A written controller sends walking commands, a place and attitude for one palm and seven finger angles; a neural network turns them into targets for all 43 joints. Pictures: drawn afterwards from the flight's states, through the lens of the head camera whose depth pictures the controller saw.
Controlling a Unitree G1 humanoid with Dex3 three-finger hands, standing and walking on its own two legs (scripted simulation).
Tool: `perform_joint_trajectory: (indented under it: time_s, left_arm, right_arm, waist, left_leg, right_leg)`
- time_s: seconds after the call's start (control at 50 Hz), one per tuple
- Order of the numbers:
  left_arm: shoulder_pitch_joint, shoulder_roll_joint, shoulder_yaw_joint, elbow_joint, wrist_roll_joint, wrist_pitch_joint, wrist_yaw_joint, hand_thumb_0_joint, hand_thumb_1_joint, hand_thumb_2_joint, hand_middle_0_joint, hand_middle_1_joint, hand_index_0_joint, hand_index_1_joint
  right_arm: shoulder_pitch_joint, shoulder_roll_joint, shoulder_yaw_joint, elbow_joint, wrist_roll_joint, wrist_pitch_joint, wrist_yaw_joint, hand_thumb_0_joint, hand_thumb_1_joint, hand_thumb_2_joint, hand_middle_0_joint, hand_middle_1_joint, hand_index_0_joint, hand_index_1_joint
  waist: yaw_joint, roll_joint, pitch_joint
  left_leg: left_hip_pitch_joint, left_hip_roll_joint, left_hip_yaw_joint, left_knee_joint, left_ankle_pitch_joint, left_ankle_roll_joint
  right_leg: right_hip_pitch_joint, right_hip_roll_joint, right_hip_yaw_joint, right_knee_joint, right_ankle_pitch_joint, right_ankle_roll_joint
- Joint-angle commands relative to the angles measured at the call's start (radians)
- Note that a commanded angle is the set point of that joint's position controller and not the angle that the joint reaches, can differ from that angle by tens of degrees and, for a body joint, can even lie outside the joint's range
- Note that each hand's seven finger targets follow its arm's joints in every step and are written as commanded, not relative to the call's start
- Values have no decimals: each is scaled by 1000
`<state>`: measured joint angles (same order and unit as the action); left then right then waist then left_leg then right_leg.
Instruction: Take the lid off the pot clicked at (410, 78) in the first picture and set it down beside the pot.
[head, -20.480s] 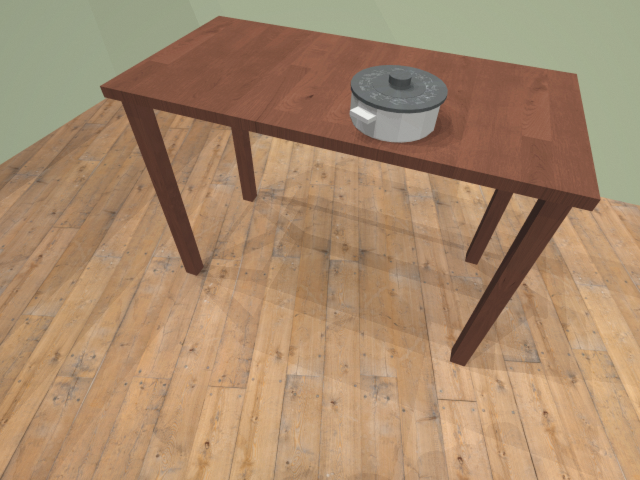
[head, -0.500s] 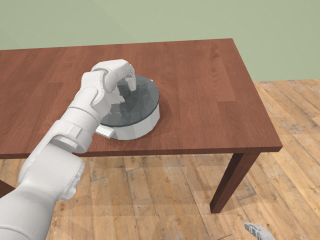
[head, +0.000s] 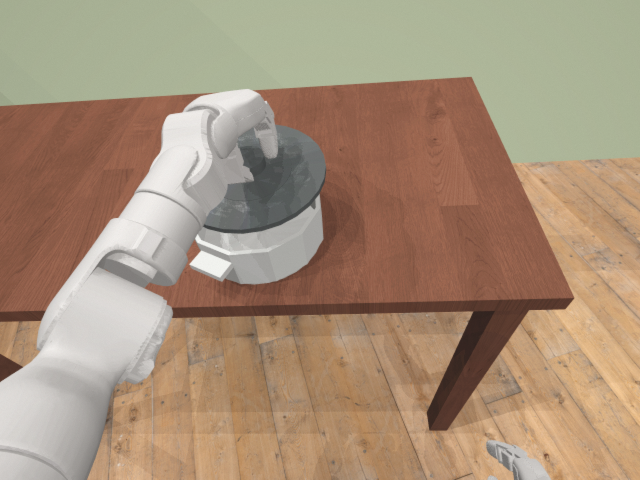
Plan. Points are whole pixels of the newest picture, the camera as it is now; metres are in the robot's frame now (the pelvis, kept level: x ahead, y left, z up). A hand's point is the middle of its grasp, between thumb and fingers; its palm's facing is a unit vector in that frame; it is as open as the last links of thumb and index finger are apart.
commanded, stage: lift the lid straight up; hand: left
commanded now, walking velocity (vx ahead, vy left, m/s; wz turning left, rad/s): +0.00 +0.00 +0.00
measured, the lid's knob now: (247, 161) +0.49 +0.10 +0.15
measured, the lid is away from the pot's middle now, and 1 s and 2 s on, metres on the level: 0.01 0.01 0.07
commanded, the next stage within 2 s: move the lid sideways beside the pot in 1.34 s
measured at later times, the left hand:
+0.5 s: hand (223, 132) +0.45 +0.10 +0.22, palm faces -0.27 -0.08 -0.96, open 7.5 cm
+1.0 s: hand (214, 97) +0.45 +0.10 +0.26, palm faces -0.21 -0.07 -0.98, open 7.5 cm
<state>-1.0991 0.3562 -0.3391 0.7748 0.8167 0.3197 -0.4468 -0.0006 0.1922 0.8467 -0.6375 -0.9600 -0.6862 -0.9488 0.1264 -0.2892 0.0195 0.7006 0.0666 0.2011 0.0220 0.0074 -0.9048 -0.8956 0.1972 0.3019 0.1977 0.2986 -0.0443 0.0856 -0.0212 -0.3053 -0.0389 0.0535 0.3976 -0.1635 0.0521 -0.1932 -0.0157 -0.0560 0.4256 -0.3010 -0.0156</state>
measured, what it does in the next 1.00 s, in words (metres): stands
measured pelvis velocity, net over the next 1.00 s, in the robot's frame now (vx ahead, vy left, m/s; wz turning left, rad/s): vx -0.02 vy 0.01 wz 0.01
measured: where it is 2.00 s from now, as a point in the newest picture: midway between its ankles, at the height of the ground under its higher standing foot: outside the picture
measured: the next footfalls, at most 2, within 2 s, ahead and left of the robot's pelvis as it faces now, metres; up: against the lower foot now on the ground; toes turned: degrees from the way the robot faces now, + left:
none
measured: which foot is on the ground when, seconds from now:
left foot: down 0.00-1.00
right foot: down 0.00-1.00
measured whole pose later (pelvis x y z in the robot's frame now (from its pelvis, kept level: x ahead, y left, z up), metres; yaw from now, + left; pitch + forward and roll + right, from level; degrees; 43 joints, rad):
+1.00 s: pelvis -0.02 +0.01 +0.00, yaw +1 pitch +3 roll +0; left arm -1.35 0.38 -0.36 0.83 0.83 0.35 -0.54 0.01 0.19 0.85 -0.64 -0.96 -0.70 -0.95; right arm 0.14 -0.28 0.03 0.70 0.07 0.16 0.02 0.01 -0.90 -0.90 0.20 0.30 0.20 0.30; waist -0.04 0.08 -0.01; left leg -0.31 -0.05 0.04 0.39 -0.13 0.06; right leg -0.20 -0.02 -0.07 0.43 -0.28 -0.01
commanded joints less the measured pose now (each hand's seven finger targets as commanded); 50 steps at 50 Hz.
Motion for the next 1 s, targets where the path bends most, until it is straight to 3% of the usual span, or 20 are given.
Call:
perform_joint_trajectory:
  time_s: [0.0, 0.08, 0.12, 0.2, 0.26, 0.3, 0.32, 0.4, 0.46, 0.5, 0.52, 0.54, 0.6, 0.66, 0.7, 0.72, 0.82, 0.9, 0.92, 0.98]
  left_arm:
    - [-613, 148, 36, -270, 22, 7, 35, 0, 608, 1030, -827, -1069, -869, -1041]
    - [-580, 245, 116, -184, 22, 27, 22, 0, 608, 1030, -827, -1069, -869, -1041]
    - [-629, 285, 140, -251, 22, 18, 15, 0, 608, 1030, -827, -1069, -869, -1041]
    - [-656, 189, 55, -243, 24, 25, 2, 0, 608, 1030, -827, -1069, -869, -1041]
    - [-697, 260, 107, -222, 35, 32, -1, 0, 608, 1030, -827, -1069, -869, -1041]
    - [-696, 252, 104, -273, 21, 24, -6, 0, 608, 1030, -827, -1069, -869, -1041]
    - [-719, 301, 140, -295, 35, 22, -6, 0, 608, 1030, -827, -1069, -869, -1041]
    - [-643, 142, 24, -211, 16, 36, -27, 0, 608, 1030, -827, -1069, -869, -1041]
    - [-671, 319, 158, -192, 35, 35, -23, 0, 608, 1030, -827, -1069, -869, -1041]
    - [-718, 234, 84, -278, 14, 27, -31, 0, 608, 1030, -827, -1069, -869, -1041]
    - [-759, 255, 96, -301, 31, 26, -31, 0, 608, 1030, -827, -1069, -869, -1041]
    - [-734, 214, 65, -273, 31, 30, -36, 0, 608, 1030, -827, -1069, -869, -1041]
    - [-694, 254, 105, -207, 18, 40, -37, 0, 608, 1030, -827, -1069, -869, -1041]
    - [-783, 273, 105, -201, 36, 38, -36, 0, 608, 1030, -827, -1069, -869, -1041]
    - [-795, 183, 40, -264, 12, 27, -36, 0, 608, 1030, -827, -1069, -869, -1041]
    - [-829, 236, 76, -292, 31, 24, -32, 0, 608, 1030, -827, -1069, -869, -1041]
    - [-834, 292, 122, -123, 42, 38, -32, 0, 608, 1030, -827, -1069, -869, -1041]
    - [-875, 182, 40, -166, 20, 25, -33, 0, 608, 1030, -827, -1069, -869, -1041]
    - [-890, 252, 92, -158, 45, 25, -29, 0, 608, 1030, -827, -1069, -869, -1041]
    - [-892, 310, 135, -119, 63, 34, -33, 0, 608, 1030, -827, -1069, -869, -1041]
  right_arm:
    - [-97, -106, -43, -145, 0, -43, 3, 0, -900, -900, 200, 300, 200, 300]
    - [-101, -117, -31, -133, 1, -38, 3, 0, -900, -900, 200, 300, 200, 300]
    - [-112, -114, -30, -146, 0, -40, -1, 0, -900, -900, 200, 300, 200, 300]
    - [-115, -108, -35, -146, 4, -36, -4, 0, -900, -900, 200, 300, 200, 300]
    - [-111, -113, -30, -138, 2, -43, -7, 0, -900, -900, 200, 300, 200, 300]
    - [-119, -111, -34, -152, -1, -49, -6, 0, -900, -900, 200, 300, 200, 300]
    - [-118, -108, -32, -153, -4, -55, -4, 0, -900, -900, 200, 300, 200, 300]
    - [-118, -106, -37, -148, 6, -42, 5, 0, -900, -900, 200, 300, 200, 300]
    - [-121, -118, -25, -148, 1, -46, -2, 0, -900, -900, 200, 300, 200, 300]
    - [-135, -109, -31, -163, 2, -48, -1, 0, -900, -900, 200, 300, 200, 300]
    - [-132, -106, -31, -158, 1, -51, 2, 0, -900, -900, 200, 300, 200, 300]
    - [-135, -104, -31, -160, 2, -53, 3, 0, -900, -900, 200, 300, 200, 300]
    - [-117, -117, -32, -149, 6, -47, 1, 0, -900, -900, 200, 300, 200, 300]
    - [-118, -111, -24, -148, 6, -53, -3, 0, -900, -900, 200, 300, 200, 300]
    - [-126, -106, -32, -159, 8, -64, 0, 0, -900, -900, 200, 300, 200, 300]
    - [-118, -105, -32, -154, 3, -72, 1, 0, -900, -900, 200, 300, 200, 300]
    - [-91, -113, -23, -129, 3, -68, -10, 0, -900, -900, 200, 300, 200, 300]
    - [-94, -109, -30, -141, 5, -86, -8, 0, -900, -900, 200, 300, 200, 300]
    - [-84, -111, -29, -132, -2, -91, -9, 0, -900, -900, 200, 300, 200, 300]
    - [-75, -115, -27, -132, -4, -92, -11, 0, -900, -900, 200, 300, 200, 300]
  waist:
    - [-1, -105, -475]
    - [13, -167, -409]
    - [19, -171, -447]
    - [-2, -142, -417]
    - [6, -142, -429]
    - [11, -114, -493]
    - [20, -118, -522]
    - [-1, -138, -410]
    - [25, -174, -421]
    - [12, -131, -468]
    - [12, -116, -472]
    - [10, -121, -444]
    - [13, -147, -399]
    - [14, -159, -400]
    - [5, -106, -442]
    - [11, -100, -489]
    - [12, -192, -398]
    - [-1, -112, -421]
    - [7, -132, -453]
    - [16, -156, -464]
  left_leg:
    - [385, -38, -81, 55, 424, 34]
    - [314, -46, -70, 40, 324, 33]
    - [313, -52, -67, 39, 326, 37]
    - [337, -45, -72, 43, 339, 38]
    - [333, -48, -77, 33, 286, 35]
    - [362, -51, -81, 44, 323, 38]
    - [369, -51, -84, 44, 338, 35]
    - [337, -44, -80, 39, 318, 33]
    - [294, -51, -74, 29, 264, 36]
    - [341, -53, -78, 41, 324, 38]
    - [361, -46, -87, 35, 328, 31]
    - [361, -47, -89, 38, 323, 33]
    - [323, -44, -88, 24, 275, 33]
    - [307, -45, -88, 7, 218, 30]
    - [369, -43, -98, 19, 264, 29]
    - [397, -39, -108, 19, 276, 24]
    - [291, -43, -94, -8, 173, 28]
    - [354, -42, -105, 6, 205, 27]
    - [361, -38, -107, 3, 208, 25]
    - [331, -43, -98, 8, 222, 30]
  right_leg:
    - [-7, 46, 25, -20, 541, -30]
    - [5, 47, 29, -25, 516, -28]
    - [49, 39, 37, -22, 556, -27]
    - [0, 43, 28, -34, 522, -30]
    - [2, 46, 33, -32, 485, -31]
    - [27, 42, 33, -24, 514, -33]
    - [49, 42, 41, -19, 531, -31]
    - [-23, 44, 18, -34, 474, -34]
    - [27, 40, 37, -34, 480, -31]
    - [26, 36, 32, -25, 521, -34]
    - [13, 42, 31, -23, 493, -33]
    - [-11, 46, 27, -30, 471, -36]
    - [-9, 46, 20, -41, 434, -38]
    - [-15, 45, 22, -39, 392, -35]
    - [-34, 45, 16, -37, 388, -40]
    - [-22, 50, 20, -31, 386, -40]
    - [-22, 45, 21, -49, 336, -35]
    - [-63, 45, 13, -46, 325, -43]
    - [-41, 48, 21, -45, 333, -41]
    - [-8, 44, 31, -43, 382, -40]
